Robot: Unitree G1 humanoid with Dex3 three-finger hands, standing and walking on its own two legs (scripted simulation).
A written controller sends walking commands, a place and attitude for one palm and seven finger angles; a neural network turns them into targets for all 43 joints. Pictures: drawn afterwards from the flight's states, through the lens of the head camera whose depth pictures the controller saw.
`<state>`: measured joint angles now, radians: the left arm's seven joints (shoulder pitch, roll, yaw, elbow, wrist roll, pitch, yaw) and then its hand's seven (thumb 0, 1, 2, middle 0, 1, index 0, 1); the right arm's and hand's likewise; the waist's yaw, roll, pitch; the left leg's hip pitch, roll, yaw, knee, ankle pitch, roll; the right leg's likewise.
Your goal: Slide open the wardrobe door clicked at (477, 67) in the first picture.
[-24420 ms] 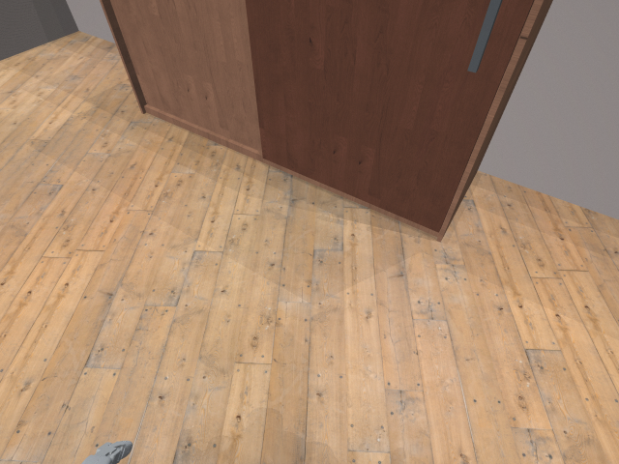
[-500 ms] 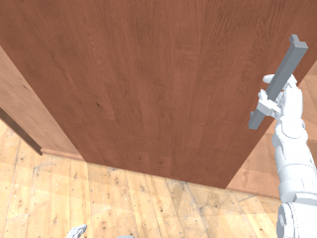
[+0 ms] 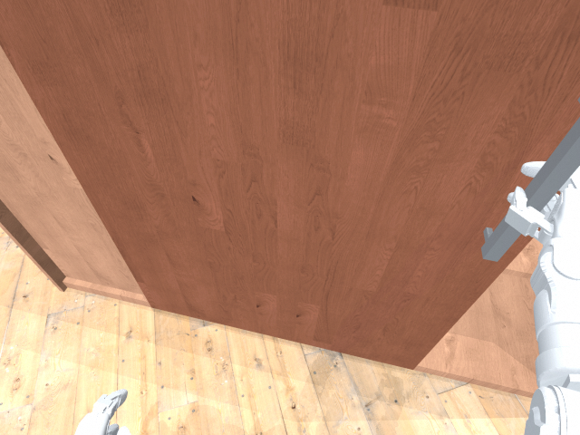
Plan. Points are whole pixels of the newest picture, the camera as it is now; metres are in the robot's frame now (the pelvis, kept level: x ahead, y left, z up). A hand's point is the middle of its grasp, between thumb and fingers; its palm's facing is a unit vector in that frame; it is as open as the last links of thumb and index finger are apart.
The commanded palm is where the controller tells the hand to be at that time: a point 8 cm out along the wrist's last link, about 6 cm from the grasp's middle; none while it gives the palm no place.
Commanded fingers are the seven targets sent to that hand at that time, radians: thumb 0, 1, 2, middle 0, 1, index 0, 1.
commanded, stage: stop walking and hold the door there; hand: right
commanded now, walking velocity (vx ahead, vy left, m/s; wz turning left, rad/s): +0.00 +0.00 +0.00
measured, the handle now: (531, 188) +0.45 -0.31 +0.13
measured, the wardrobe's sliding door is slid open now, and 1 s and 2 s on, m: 0.53 0.53 0.53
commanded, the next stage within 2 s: loosen the grip on the handle in 0.08 s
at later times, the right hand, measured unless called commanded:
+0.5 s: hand (524, 211) +0.41 -0.29 +0.12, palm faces +0.40 +0.90 -0.19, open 10.6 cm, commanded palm +0.37 -0.31 +0.13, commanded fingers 0.00 0.55 -0.20 0.36 1.28 0.36 1.28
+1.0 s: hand (517, 210) +0.42 -0.29 +0.12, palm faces +0.40 +0.89 -0.20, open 13.5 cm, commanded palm +0.37 -0.34 +0.13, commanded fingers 0.00 0.55 -0.20 0.25 1.15 0.25 1.15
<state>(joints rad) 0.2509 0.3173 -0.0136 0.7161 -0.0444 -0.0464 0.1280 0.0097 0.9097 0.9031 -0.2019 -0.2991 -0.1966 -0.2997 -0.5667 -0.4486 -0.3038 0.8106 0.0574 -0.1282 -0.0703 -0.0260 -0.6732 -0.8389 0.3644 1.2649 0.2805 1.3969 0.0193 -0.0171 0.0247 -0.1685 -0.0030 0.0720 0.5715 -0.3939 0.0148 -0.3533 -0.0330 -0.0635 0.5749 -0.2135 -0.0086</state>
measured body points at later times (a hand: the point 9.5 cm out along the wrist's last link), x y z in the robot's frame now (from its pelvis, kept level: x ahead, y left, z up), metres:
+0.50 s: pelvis -0.04 -0.01 -0.01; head -0.01 -0.03 +0.44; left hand +0.01 +0.26 -0.11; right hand +0.38 -0.34 +0.14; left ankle -0.06 +0.10 -0.73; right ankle +0.06 -0.12 -0.73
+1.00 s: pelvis -0.03 -0.02 -0.01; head +0.00 -0.03 +0.44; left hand +0.04 +0.24 -0.12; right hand +0.39 -0.33 +0.13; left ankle -0.06 +0.10 -0.73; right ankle +0.05 -0.11 -0.73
